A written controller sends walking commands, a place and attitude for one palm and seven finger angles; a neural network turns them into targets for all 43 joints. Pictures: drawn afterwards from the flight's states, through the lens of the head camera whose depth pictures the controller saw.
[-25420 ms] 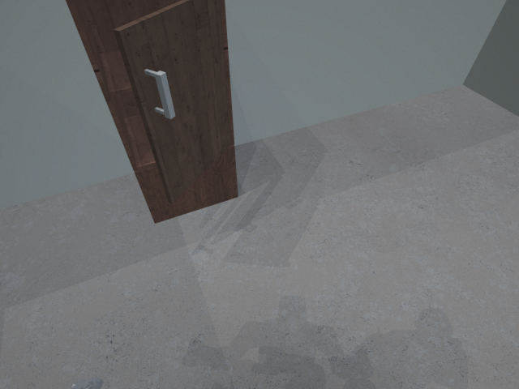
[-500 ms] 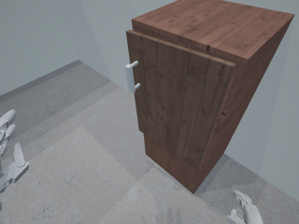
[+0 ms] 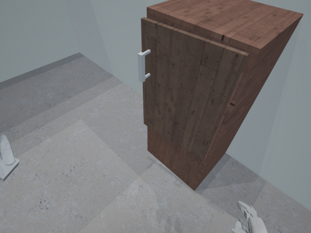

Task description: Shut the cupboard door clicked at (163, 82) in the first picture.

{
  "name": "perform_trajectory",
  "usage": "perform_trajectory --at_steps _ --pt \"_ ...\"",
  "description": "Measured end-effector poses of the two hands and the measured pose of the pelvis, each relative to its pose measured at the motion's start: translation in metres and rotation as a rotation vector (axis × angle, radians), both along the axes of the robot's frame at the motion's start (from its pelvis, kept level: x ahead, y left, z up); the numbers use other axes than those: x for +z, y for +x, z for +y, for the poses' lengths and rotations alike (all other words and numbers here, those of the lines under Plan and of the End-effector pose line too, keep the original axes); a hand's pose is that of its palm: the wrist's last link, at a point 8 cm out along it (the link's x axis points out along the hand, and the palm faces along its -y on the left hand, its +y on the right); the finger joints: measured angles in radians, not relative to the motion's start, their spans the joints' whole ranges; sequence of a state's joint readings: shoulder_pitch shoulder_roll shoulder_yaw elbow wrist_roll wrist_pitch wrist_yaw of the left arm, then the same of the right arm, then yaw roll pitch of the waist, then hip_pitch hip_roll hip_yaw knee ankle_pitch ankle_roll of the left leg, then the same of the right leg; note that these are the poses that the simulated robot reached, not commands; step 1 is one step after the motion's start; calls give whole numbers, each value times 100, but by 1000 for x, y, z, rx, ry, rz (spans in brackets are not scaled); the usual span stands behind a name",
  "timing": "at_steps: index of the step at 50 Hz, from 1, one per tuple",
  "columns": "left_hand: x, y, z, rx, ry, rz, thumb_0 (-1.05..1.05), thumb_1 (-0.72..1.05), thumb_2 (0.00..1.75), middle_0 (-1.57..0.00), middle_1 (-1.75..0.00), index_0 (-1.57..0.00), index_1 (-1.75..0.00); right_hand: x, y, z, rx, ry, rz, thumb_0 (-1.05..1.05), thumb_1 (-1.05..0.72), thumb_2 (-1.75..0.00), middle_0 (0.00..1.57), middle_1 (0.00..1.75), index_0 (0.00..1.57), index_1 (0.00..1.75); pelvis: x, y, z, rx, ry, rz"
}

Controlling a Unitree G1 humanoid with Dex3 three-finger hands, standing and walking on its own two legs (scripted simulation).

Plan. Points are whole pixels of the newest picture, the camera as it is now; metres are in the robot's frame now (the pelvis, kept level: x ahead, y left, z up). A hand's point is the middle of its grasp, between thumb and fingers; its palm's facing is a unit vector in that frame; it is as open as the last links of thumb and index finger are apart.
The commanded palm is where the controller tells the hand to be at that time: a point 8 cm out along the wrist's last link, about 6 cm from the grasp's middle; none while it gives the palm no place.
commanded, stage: step back with the hand held close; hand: left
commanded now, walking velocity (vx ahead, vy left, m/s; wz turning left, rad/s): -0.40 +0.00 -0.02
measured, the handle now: (144, 66) +0.72 +0.10 +0.05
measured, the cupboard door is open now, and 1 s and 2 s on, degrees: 5 5 5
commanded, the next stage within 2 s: stop stepping back and stand still in 0.86 s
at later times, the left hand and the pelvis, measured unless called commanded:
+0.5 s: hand (4, 191) +0.14 +0.26 +0.18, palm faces +0.45 -0.78 -0.44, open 7.4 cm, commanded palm +0.08 +0.30 +0.19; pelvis -0.05 -0.01 +0.00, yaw +2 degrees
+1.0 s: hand out of the picture +0.08 +0.25 +0.18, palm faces +0.32 -0.85 -0.42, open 7.4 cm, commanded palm +0.01 +0.30 +0.19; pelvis -0.15 +0.00 +0.00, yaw -3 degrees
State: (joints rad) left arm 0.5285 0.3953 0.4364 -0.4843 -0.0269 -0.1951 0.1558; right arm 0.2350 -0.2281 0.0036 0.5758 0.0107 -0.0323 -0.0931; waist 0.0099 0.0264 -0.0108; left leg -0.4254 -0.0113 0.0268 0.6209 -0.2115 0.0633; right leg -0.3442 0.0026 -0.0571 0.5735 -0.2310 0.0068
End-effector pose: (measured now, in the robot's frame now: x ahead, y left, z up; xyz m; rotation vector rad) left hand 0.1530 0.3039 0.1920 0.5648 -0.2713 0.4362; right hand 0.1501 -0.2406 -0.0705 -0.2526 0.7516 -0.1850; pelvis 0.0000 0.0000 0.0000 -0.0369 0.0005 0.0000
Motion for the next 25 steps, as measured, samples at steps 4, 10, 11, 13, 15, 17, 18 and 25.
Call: perform_trajectory --at_steps 4,10,11,13,15,17,18,25 --pt "2 -8 -4 -10 -9 -40 2 89 90 -21 -30 -21 -31 -2 -13 -2 3 -7 15 1 -91 -90 21 30 20 30 -1 -7 -1 2 -3 0" --pt "6 -10 -4 -48 11 -69 1 89 90 -21 -30 -21 -31 0 -28 -3 -12 -24 25 1 -91 -90 21 30 20 30 0 -16 1 3 -14 5" --pt "6 -11 -3 -52 23 -67 1 89 90 -21 -30 -21 -31 0 -29 -3 -16 -25 21 1 -91 -90 21 30 20 30 -1 -18 1 5 -17 5" --pt "7 -13 -1 -55 46 -60 1 89 90 -21 -30 -21 -31 1 -31 -3 -18 -24 12 1 -91 -90 21 30 20 30 -1 -22 0 17 -17 4" --pt "7 -18 1 -50 68 -53 1 89 90 -21 -30 -21 -31 0 -32 -4 -10 -23 5 1 -91 -90 21 30 20 30 -3 -24 -3 27 -15 11" --pt "5 -24 1 -41 74 -43 1 89 90 -21 -30 -21 -31 -2 -31 -4 2 -21 2 1 -91 -90 21 30 20 30 -4 -29 -5 23 -16 16" --pt "4 -28 0 -39 71 -38 1 89 90 -21 -30 -21 -31 -2 -31 -5 8 -18 0 1 -91 -90 21 30 20 30 -5 -32 -7 21 -17 16" --pt "0 -51 -12 -51 8 -50 2 89 90 -21 -30 -21 -31 2 -36 -5 39 -26 13 1 -91 -90 21 30 20 30 -2 -46 -8 41 -4 17"
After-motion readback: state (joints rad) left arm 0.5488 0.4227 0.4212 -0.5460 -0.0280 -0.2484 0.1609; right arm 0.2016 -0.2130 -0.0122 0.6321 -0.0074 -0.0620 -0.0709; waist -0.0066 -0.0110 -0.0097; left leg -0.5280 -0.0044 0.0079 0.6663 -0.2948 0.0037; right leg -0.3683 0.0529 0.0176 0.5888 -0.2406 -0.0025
